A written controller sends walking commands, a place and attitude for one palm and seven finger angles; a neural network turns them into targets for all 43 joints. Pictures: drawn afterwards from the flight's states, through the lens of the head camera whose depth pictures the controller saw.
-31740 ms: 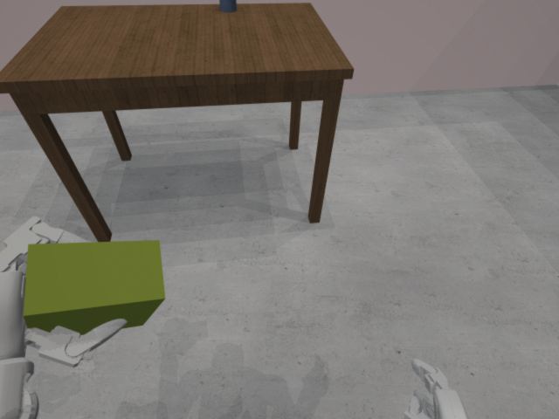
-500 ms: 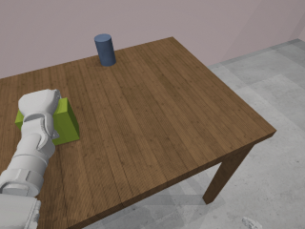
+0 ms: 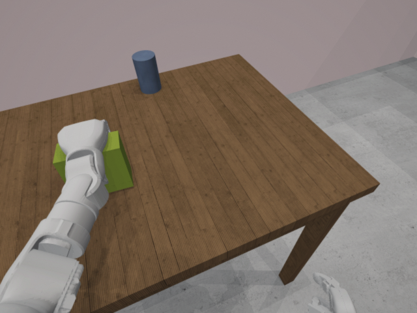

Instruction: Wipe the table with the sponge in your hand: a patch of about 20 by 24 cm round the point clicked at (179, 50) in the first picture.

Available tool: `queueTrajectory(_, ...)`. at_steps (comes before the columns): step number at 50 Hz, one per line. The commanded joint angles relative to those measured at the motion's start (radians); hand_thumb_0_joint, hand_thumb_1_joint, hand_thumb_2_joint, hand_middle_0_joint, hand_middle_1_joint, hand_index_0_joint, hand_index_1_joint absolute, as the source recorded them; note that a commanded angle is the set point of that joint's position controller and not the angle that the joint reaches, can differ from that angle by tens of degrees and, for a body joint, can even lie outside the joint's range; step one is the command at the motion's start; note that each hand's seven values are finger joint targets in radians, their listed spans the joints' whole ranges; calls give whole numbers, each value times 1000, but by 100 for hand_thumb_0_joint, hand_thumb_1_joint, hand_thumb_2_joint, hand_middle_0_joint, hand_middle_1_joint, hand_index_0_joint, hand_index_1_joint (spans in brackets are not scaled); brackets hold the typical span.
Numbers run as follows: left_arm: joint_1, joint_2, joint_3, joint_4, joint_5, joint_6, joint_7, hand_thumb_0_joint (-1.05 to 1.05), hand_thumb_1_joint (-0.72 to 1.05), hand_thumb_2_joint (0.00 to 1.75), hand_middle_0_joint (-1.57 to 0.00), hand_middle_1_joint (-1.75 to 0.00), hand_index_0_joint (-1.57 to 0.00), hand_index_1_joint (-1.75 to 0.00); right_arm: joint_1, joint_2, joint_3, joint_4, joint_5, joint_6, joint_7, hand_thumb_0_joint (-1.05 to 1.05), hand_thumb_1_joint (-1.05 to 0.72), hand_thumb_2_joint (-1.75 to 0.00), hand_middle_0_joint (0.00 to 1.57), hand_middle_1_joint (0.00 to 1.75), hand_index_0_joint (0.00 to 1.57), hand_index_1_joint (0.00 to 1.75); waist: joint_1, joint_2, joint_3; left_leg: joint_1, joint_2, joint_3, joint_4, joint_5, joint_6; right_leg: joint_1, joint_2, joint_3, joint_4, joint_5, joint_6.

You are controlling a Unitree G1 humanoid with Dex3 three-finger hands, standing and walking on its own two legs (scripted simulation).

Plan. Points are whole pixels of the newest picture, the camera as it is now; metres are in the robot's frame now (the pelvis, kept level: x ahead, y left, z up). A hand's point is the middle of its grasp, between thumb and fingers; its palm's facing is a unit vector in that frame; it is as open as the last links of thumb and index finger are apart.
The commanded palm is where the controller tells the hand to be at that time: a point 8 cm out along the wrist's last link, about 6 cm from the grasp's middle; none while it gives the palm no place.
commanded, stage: wipe back along the middle lane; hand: left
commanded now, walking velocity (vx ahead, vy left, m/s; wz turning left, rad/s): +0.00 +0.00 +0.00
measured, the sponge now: (99, 172) +0.38 +0.28 +0.05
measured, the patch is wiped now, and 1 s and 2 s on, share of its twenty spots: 0.50 0.55 0.60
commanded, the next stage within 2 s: slide across to the third lane in 1.56 s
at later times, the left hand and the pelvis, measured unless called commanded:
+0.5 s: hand (104, 169) +0.36 +0.25 +0.09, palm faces +0.00 -0.03 -1.00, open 10.5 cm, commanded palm +0.32 +0.23 +0.12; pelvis +0.00 -0.01 +0.00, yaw -1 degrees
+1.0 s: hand (112, 186) +0.32 +0.22 +0.08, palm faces +0.05 -0.03 -1.00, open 10.5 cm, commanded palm +0.28 +0.20 +0.12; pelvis +0.00 -0.01 +0.00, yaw -1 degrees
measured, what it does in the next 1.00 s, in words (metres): stands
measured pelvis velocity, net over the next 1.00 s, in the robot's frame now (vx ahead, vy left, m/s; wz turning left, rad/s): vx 0.00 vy -0.01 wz -0.02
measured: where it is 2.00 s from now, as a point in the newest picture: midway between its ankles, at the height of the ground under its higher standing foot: outside the picture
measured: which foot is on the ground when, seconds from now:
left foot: down 0.00-1.00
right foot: down 0.00-1.00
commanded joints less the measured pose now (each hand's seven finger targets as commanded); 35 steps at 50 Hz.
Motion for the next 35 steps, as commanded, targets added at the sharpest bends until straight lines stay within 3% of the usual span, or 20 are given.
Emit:
queueTrajectory(1,-368,204,59,-197,30,-8,30,0,10,130,-120,-160,-120,-160,-86,-135,-55,-133,-5,-38,-3,0,-90,-90,20,30,20,30,-10,-28,-327,204,10,-22,-18,333,4,76,-1,23,-21,372,-51)
queueTrajectory(4,-223,204,86,-210,8,-2,27,0,10,130,-120,-160,-120,-160,-92,-139,-61,-149,-6,-30,2,0,-90,-90,20,30,20,30,8,-67,-317,186,7,-15,-20,335,12,118,-1,24,-25,397,-46)
queueTrajectory(5,-230,178,59,-216,3,1,23,0,10,130,-120,-160,-120,-160,-101,-139,-58,-148,-2,-28,2,0,-90,-90,20,30,20,30,-6,-85,-288,170,8,-7,-21,313,13,107,-4,29,-29,402,-41)
queueTrajectory(6,-206,207,88,-215,2,9,24,0,10,130,-120,-160,-120,-160,-100,-144,-59,-145,-2,-24,4,0,-90,-90,20,30,20,30,0,-92,-270,157,6,-6,-23,303,16,110,-3,32,-32,407,-41)
queueTrajectory(8,-199,207,89,-274,0,17,21,0,10,130,-120,-160,-120,-160,-125,-143,-58,-158,2,-23,6,0,-90,-90,20,30,20,30,8,-64,-275,163,6,-11,-33,315,14,118,-3,33,-27,400,-46)
queueTrajectory(10,-182,152,31,-293,4,35,18,0,10,130,-120,-160,-120,-160,-126,-140,-58,-160,4,-22,8,0,-90,-90,20,30,20,30,-2,-54,-260,172,5,-8,-30,296,17,96,-1,32,-31,370,-44)
queueTrajectory(14,-131,165,43,-282,-10,66,12,0,10,130,-120,-160,-120,-160,-141,-144,-56,-160,9,-15,4,0,-90,-90,20,30,20,30,2,-75,-225,153,1,-3,-38,247,19,96,0,37,-42,332,-40)
queueTrajectory(15,-146,134,15,-290,-13,71,9,0,10,130,-120,-160,-120,-160,-148,-141,-54,-159,12,-14,3,0,-90,-90,20,30,20,30,-5,-64,-226,158,1,-1,-39,240,18,84,-1,39,-43,322,-40)
queueTrajectory(21,-57,63,-28,-346,-12,84,4,0,10,130,-120,-160,-120,-160,-171,-132,-52,-178,9,-13,14,0,-90,-90,20,30,20,30,7,-74,-241,183,4,-10,-26,274,17,81,2,34,-27,346,-46)
queueTrajectory(24,-55,17,-65,-358,-14,101,4,0,10,130,-120,-160,-120,-160,-188,-128,-46,-183,11,-8,18,0,-90,-90,20,30,20,30,-1,-93,-197,173,11,-16,-31,247,15,45,6,26,-25,307,-45)
queueTrajectory(31,-18,7,-64,-381,-18,155,15,0,10,130,-120,-160,-120,-160,-228,-120,-38,-189,11,4,21,0,-90,-90,20,30,20,30,14,-112,-208,167,3,-6,-23,234,12,66,2,34,-17,319,-44)
queueTrajectory(33,-2,51,-24,-413,-21,166,14,0,10,130,-120,-160,-120,-160,-238,-124,-37,-194,10,8,21,0,-90,-90,20,30,20,30,21,-109,-228,167,4,-7,-20,248,11,90,1,40,-8,346,-46)
queueTrajectory(35,43,11,-55,-426,-23,178,6,0,10,130,-120,-160,-120,-160,-249,-116,-33,-202,10,10,23,0,-90,-90,20,30,20,30,22,-116,-208,161,1,-1,-14,251,13,91,-1,40,-9,360,-42)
